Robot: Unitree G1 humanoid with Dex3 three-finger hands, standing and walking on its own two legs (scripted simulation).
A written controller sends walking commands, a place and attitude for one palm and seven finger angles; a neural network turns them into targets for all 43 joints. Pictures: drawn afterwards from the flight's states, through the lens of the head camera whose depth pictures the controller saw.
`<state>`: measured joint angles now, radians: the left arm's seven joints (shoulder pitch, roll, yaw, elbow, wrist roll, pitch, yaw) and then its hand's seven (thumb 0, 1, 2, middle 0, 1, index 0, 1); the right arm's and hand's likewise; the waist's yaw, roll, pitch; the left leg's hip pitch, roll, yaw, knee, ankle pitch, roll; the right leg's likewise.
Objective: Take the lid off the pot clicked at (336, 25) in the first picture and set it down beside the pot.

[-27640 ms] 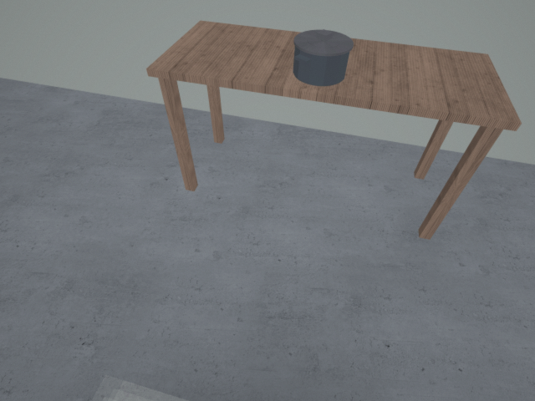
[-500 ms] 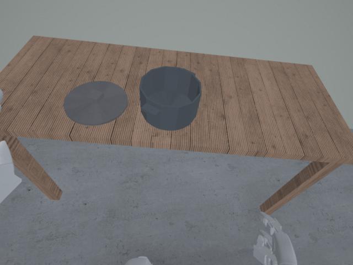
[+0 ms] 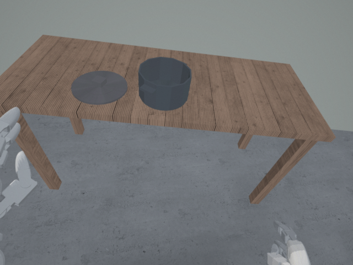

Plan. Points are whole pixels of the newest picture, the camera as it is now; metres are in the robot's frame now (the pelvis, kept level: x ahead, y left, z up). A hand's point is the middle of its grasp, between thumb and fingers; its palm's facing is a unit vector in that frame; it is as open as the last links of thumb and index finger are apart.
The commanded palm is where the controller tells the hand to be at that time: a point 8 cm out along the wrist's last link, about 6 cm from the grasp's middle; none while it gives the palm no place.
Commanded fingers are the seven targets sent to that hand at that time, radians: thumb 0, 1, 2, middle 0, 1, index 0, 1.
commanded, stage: stop stepping back and stand still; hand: left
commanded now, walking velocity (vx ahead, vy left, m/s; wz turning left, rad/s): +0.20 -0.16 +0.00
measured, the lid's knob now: (99, 81) +0.75 +0.30 -0.04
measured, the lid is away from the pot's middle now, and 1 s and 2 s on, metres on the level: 0.25 0.25 0.25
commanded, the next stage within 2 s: let the arm hang, fingers relaxed in 0.60 s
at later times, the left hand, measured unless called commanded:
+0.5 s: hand out of the picture +0.13 +0.27 +0.17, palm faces +0.33 -0.89 -0.33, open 7.4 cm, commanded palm +0.07 +0.31 +0.20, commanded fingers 0.00 0.90 0.90 -0.20 -0.30 -0.20 -0.30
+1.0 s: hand out of the picture +0.02 +0.20 -0.18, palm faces +0.01 -0.99 -0.13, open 7.0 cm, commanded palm none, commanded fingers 0.00 0.90 0.90 -0.20 -0.30 -0.20 -0.30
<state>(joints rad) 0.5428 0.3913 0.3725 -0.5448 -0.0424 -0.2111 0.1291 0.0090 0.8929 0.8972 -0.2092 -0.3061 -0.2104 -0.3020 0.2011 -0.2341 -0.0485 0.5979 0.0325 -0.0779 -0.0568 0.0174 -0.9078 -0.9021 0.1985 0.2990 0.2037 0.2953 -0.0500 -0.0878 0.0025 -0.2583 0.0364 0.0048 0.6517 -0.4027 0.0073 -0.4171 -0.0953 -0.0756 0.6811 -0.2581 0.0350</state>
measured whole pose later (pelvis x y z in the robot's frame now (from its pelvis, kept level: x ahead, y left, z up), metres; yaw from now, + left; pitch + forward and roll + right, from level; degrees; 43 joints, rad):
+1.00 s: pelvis -0.04 +0.03 +0.00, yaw -1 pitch +1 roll +0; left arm 0.31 0.20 0.05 0.79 0.02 0.07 0.02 -0.01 1.00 0.90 -0.20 -0.30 -0.20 -0.30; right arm 0.33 -0.16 -0.01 0.84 -0.03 -0.01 -0.01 0.01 -0.91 -0.90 0.20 0.30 0.21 0.30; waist -0.03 -0.11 0.03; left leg -0.37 -0.03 0.05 0.71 -0.37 0.06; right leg -0.33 -0.03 -0.01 0.83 -0.52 0.00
